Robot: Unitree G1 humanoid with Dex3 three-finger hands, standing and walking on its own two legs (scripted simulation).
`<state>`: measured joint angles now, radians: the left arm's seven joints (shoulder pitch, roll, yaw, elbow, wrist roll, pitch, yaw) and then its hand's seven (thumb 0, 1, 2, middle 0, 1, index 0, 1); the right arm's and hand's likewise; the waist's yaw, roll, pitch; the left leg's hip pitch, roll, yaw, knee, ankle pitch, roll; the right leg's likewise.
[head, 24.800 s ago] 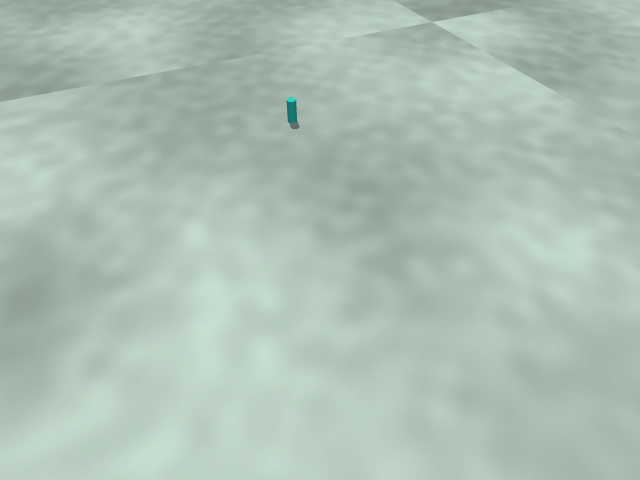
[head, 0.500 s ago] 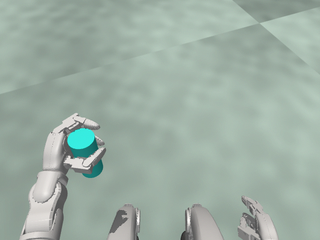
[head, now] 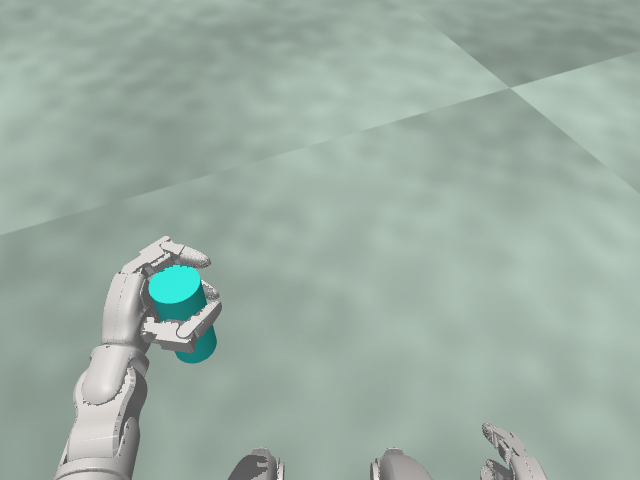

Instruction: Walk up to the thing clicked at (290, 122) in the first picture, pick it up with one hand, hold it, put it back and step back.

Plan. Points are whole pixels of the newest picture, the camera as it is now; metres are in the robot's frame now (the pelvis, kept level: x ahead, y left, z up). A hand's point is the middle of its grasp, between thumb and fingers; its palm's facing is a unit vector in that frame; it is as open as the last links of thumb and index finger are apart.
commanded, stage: lift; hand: left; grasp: from the side
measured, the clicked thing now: (186, 317) +0.32 +0.18 +0.02
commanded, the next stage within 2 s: hold in 0.30 s
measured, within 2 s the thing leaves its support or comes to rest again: neither
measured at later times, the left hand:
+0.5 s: hand (194, 282) +0.33 +0.16 +0.08, palm faces -0.03 -1.00 +0.00, open 8.1 cm
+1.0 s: hand (186, 276) +0.33 +0.16 +0.10, palm faces -0.02 -1.00 +0.00, open 8.1 cm
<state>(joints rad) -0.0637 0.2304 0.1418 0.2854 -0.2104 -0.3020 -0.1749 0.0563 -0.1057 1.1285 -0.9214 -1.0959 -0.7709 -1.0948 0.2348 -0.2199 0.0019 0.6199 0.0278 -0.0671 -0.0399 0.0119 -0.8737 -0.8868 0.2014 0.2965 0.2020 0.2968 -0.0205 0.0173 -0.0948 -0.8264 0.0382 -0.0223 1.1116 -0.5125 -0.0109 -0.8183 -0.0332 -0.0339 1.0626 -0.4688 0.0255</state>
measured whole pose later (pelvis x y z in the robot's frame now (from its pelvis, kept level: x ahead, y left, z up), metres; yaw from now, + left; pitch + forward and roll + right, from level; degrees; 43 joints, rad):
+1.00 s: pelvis +0.01 -0.01 +0.04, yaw +0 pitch +6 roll -1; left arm -0.09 0.21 0.16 0.38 -0.21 -0.32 -0.21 0.06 -0.11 1.13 -0.92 -1.10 -0.77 -1.10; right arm 0.24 -0.23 0.00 0.65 0.02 -0.03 -0.05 0.01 -0.89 -0.89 0.20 0.30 0.20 0.30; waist -0.02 0.02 -0.04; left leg -0.55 0.04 -0.01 0.88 -0.44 -0.02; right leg -0.55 -0.03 -0.03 0.84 -0.40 0.02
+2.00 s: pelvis +0.01 -0.01 +0.04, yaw +0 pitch +5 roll -1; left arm -0.07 0.19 0.14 0.36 -0.20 -0.33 -0.19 0.05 -0.11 1.13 -0.92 -1.10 -0.77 -1.10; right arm 0.23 -0.22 0.00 0.65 0.02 -0.05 -0.04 0.01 -0.88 -0.89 0.20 0.30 0.20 0.30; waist -0.02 0.01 -0.03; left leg -0.50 0.04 -0.01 0.83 -0.41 -0.02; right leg -0.51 -0.03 -0.03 0.80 -0.37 0.02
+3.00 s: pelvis +0.01 -0.01 +0.04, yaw +0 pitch +5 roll -1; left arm -0.07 0.19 0.13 0.35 -0.20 -0.32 -0.18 0.05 -0.11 1.13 -0.92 -1.10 -0.77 -1.10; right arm 0.23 -0.22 0.00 0.65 0.02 -0.05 -0.03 0.01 -0.87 -0.89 0.20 0.30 0.20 0.30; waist -0.02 0.02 -0.04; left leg -0.50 0.04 -0.01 0.84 -0.41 -0.02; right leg -0.50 -0.03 -0.03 0.80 -0.37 0.02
